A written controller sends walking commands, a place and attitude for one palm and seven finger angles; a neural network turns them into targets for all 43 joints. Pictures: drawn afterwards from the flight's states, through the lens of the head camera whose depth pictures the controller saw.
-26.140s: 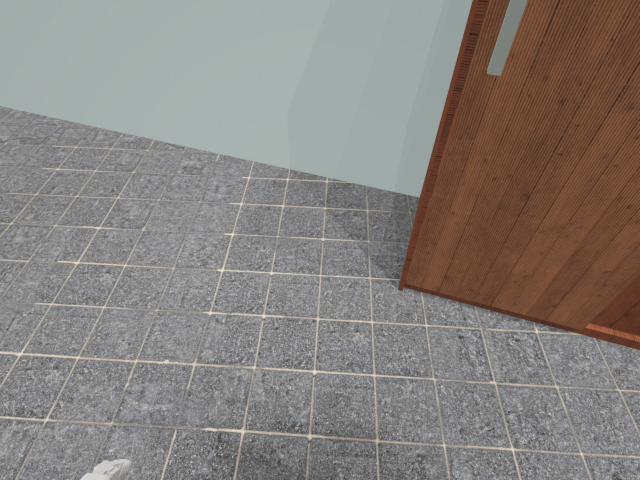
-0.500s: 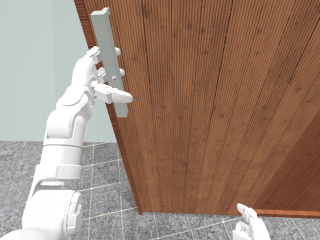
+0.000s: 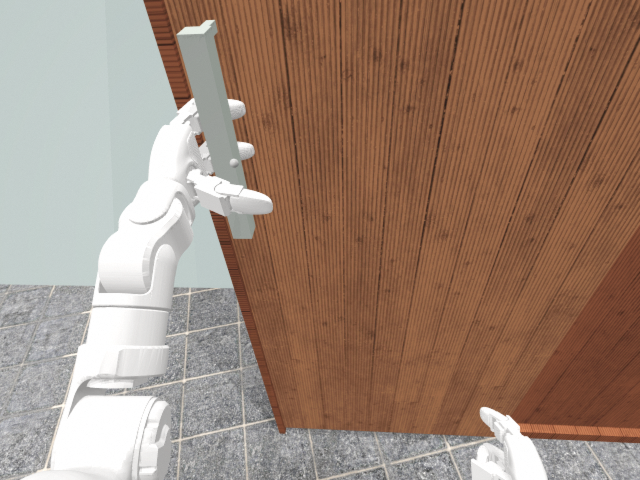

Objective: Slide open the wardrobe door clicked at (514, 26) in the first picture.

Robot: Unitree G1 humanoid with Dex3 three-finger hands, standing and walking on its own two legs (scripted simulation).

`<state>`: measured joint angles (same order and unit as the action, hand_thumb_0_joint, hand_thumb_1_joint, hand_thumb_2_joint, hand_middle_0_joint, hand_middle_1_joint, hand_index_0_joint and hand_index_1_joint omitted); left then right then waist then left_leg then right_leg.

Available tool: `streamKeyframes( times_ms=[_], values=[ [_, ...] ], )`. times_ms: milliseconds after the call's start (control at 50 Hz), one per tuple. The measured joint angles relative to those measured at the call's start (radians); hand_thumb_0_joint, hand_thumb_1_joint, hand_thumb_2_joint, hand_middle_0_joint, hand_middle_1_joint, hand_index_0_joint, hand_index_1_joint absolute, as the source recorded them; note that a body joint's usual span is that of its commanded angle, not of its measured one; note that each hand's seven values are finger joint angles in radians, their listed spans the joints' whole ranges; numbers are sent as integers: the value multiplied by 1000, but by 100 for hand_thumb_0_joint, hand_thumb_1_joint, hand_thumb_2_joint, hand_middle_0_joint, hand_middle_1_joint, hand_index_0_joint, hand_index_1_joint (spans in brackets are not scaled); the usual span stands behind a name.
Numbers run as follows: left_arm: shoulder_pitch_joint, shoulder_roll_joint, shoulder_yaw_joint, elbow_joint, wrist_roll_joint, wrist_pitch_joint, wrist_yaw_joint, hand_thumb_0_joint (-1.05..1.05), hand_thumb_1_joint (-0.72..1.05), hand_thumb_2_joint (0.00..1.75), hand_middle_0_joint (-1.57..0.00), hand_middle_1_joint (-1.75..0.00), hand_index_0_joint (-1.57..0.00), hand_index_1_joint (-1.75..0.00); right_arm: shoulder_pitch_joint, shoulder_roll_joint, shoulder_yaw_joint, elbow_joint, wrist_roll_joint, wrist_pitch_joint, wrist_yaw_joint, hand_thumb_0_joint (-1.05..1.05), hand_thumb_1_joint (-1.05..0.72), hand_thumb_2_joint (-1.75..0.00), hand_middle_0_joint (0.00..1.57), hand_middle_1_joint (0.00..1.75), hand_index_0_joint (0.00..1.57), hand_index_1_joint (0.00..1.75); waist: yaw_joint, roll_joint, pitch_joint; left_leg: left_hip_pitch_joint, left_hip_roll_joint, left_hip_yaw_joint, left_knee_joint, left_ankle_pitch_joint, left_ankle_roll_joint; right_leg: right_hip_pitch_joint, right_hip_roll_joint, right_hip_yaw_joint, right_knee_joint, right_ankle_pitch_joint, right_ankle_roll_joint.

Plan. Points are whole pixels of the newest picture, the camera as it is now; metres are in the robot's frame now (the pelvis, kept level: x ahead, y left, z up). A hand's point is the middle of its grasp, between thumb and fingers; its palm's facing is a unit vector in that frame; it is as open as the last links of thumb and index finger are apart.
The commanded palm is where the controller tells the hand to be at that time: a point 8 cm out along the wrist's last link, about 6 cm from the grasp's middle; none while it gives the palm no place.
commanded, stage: slide the fingers in behind the handle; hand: left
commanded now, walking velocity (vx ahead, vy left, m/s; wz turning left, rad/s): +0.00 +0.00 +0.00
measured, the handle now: (228, 141) +0.44 +0.14 +0.25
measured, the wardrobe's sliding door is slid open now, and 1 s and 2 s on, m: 0.00 0.00 0.00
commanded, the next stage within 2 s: grip the handle and tug to test in 0.48 s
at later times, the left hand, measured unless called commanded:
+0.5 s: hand (227, 166) +0.38 +0.13 +0.25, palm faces +0.03 -1.00 -0.01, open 14.2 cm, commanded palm +0.35 +0.17 +0.25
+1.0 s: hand (227, 163) +0.38 +0.13 +0.25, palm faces +0.03 -1.00 -0.01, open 10.2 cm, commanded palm +0.35 +0.17 +0.25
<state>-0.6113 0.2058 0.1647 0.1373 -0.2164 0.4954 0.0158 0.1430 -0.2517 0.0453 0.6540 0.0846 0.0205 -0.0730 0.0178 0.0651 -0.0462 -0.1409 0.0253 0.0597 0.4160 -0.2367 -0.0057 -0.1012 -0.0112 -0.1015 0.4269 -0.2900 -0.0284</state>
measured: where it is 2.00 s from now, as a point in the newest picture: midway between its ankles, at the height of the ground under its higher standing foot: outside the picture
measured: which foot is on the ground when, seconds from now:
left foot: down 0.00-1.00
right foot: down 0.00-1.00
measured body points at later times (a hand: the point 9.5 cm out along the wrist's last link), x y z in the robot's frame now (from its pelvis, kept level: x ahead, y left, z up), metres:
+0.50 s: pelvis +0.00 +0.01 +0.00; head -0.03 -0.02 +0.45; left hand +0.37 +0.18 +0.25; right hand +0.18 -0.22 -0.09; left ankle -0.01 +0.12 -0.74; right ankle -0.03 -0.09 -0.74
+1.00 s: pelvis +0.00 +0.01 +0.00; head -0.03 -0.02 +0.45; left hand +0.37 +0.18 +0.26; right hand +0.18 -0.22 -0.09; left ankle -0.01 +0.12 -0.74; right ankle -0.03 -0.09 -0.74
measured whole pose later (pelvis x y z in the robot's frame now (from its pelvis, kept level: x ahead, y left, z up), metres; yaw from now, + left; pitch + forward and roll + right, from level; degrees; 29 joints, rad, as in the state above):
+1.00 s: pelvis +0.00 +0.01 +0.00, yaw -1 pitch -2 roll +0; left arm -0.61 0.21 0.16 0.14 -0.20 0.50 0.03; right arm 0.15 -0.24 0.05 0.65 0.08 0.04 -0.07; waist 0.01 0.06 -0.04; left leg -0.14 0.02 0.07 0.41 -0.23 0.00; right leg -0.10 -0.01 -0.09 0.41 -0.27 -0.02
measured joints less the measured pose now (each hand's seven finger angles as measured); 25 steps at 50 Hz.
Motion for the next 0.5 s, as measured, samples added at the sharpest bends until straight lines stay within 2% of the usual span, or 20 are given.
streamKeyframes(
  times_ms=[220,500],
  values=[
    [-14,10,-1,29,5,1,0,-1,-50,30,-30,-120,-29,-120,-15,20,15,-9,-5,13,5,1,-91,-90,20,30,20,30,-1,-10,-4,0,1,0,-4,5,0,-1,1,1,-3,5,-1],
    [4,9,-3,0,8,-5,7,-1,-50,30,-30,-120,-26,-118,10,9,7,0,-2,12,1,1,-91,-90,20,30,20,30,-5,-7,6,2,-3,5,-1,5,6,1,-2,7,-6,11,5]
  ],
)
